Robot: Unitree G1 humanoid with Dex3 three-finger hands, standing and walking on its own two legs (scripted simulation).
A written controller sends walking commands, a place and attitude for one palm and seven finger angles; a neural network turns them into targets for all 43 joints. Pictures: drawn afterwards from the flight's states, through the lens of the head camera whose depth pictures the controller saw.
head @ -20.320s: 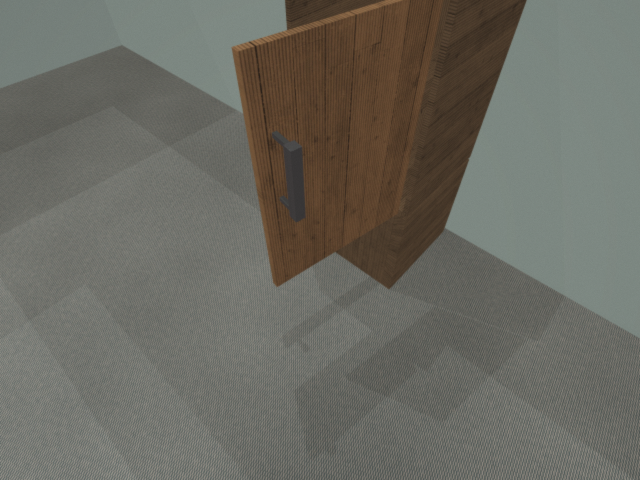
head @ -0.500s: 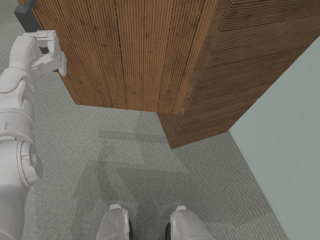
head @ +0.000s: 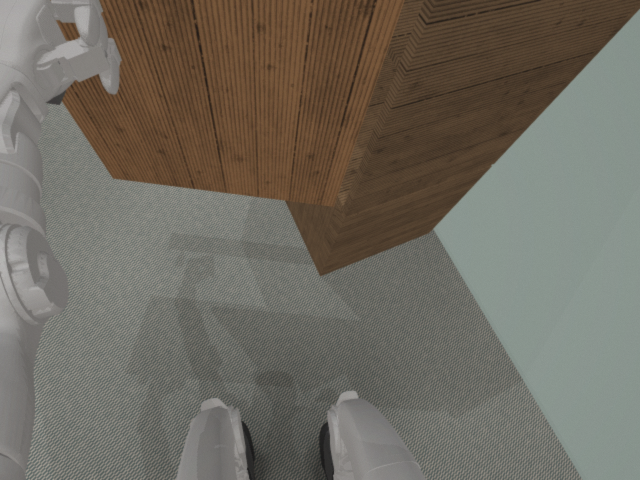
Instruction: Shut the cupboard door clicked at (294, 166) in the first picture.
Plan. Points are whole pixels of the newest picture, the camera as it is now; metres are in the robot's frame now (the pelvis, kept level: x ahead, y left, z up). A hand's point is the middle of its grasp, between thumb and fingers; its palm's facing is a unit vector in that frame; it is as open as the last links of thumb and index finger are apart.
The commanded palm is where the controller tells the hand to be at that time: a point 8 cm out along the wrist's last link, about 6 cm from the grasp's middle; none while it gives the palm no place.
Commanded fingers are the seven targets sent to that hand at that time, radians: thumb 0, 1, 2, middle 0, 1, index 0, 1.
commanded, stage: push the door shut along its arc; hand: left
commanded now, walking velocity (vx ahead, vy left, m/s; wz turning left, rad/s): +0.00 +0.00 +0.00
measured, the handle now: (20, 20) +0.62 +0.25 +0.11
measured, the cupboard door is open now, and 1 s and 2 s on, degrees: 61 55 55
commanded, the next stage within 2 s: pull the fist back off the door in 0.42 s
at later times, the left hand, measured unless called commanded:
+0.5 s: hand (120, 30) +0.59 +0.15 +0.12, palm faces -0.33 -0.94 -0.01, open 3.0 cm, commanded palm +0.63 +0.15 +0.12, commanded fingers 0.00 0.90 0.90 -1.30 -1.50 -1.30 -1.50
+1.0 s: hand (141, 32) +0.60 +0.13 +0.12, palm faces +0.13 -0.99 +0.00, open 3.1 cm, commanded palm +0.55 +0.16 +0.12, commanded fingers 0.00 0.90 0.90 -1.30 -1.50 -1.30 -1.50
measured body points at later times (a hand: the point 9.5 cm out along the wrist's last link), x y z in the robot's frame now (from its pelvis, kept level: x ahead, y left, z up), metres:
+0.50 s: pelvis +0.00 +0.00 -0.02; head +0.19 +0.03 +0.39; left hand +0.61 +0.20 +0.13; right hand -0.04 -0.27 -0.10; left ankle +0.06 +0.10 -0.64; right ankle +0.01 -0.13 -0.64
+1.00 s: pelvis +0.02 -0.01 +0.02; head +0.17 +0.00 +0.44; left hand +0.58 +0.18 +0.12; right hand -0.05 -0.24 -0.08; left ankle +0.05 +0.10 -0.64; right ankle +0.01 -0.13 -0.64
